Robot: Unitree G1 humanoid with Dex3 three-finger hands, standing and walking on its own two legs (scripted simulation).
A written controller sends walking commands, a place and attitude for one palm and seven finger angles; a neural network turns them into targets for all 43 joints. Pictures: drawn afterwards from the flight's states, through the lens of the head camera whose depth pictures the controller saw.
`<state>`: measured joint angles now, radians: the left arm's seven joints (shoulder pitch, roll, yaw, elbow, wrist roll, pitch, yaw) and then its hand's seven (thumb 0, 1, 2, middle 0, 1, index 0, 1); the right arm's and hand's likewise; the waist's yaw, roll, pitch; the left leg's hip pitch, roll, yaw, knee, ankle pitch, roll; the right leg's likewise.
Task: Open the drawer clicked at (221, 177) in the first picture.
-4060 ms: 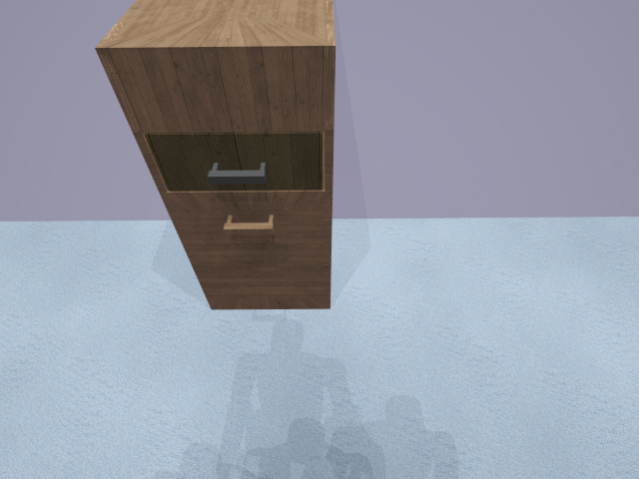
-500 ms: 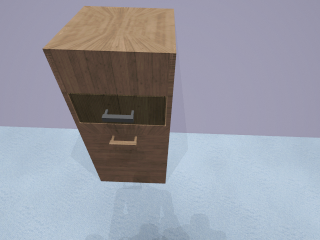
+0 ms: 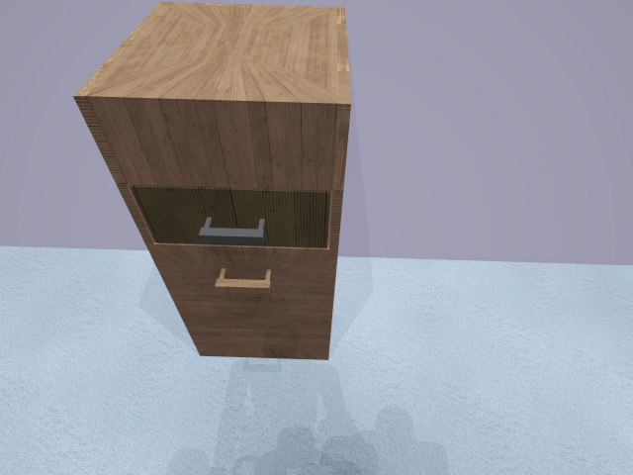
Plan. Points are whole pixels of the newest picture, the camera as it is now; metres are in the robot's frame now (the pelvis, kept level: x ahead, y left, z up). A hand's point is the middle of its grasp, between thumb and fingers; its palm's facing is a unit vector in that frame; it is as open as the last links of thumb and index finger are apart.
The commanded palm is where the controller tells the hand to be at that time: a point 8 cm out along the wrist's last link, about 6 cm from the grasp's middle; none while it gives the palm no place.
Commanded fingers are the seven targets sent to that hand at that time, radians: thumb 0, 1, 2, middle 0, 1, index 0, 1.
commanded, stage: shuffle to correct the standing spot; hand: left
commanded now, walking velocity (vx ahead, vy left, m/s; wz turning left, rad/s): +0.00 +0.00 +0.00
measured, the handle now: (233, 229) +0.58 +0.20 -0.10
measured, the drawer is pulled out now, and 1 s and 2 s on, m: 0.00 0.00 0.00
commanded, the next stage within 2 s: come to a stop and stand still in 0.24 s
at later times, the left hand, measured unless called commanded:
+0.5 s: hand out of the picture +0.02 +0.14 -0.18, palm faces +0.05 -0.98 -0.17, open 7.3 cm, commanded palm none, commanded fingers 0.00 0.90 0.90 -0.20 -0.30 -0.20 -0.30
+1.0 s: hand out of the picture +0.11 +0.18 -0.17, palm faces -0.02 -0.97 -0.25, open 7.3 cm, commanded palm none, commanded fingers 0.00 0.90 0.90 -0.20 -0.30 -0.20 -0.30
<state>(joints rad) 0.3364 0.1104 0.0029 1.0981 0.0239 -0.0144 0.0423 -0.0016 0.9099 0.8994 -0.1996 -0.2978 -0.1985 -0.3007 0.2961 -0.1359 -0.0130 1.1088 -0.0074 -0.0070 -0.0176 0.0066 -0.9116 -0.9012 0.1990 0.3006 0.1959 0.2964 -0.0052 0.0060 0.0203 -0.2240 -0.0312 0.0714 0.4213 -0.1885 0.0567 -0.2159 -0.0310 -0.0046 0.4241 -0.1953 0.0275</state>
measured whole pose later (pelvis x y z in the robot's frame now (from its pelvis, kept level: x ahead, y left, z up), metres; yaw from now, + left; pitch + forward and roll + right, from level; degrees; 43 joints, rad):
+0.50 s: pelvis +0.07 -0.01 -0.01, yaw -1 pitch +0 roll +0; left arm 0.39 0.10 0.02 1.12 0.02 -0.02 0.04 0.00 0.91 0.90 -0.20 -0.30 -0.20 -0.30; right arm 0.33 -0.14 -0.01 1.12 0.00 -0.02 -0.04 0.01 -0.91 -0.90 0.20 0.30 0.20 0.30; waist 0.00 0.02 0.01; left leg -0.17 -0.01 0.08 0.50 -0.34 0.03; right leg -0.17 -0.01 0.00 0.51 -0.34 0.01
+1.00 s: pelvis +0.04 +0.00 -0.01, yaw -1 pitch -1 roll +0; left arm 0.22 0.19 -0.01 0.97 0.02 0.00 0.04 0.00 0.91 0.90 -0.20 -0.30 -0.20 -0.30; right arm 0.22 -0.19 -0.01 0.96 -0.01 0.00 -0.01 0.01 -0.91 -0.90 0.20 0.30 0.19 0.30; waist -0.01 0.02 0.04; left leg -0.23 -0.01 0.08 0.57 -0.33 0.05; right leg -0.22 -0.02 0.00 0.56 -0.33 0.02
